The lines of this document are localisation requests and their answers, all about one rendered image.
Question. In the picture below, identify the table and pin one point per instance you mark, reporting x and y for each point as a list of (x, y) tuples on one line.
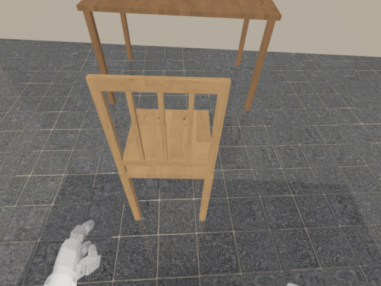
[(244, 9)]

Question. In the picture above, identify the left robot forearm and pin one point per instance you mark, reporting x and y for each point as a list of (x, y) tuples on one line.
[(63, 277)]

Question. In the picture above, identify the chair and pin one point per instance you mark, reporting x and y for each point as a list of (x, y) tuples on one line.
[(162, 143)]

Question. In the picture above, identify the left robot hand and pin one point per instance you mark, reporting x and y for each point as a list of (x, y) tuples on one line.
[(72, 251)]

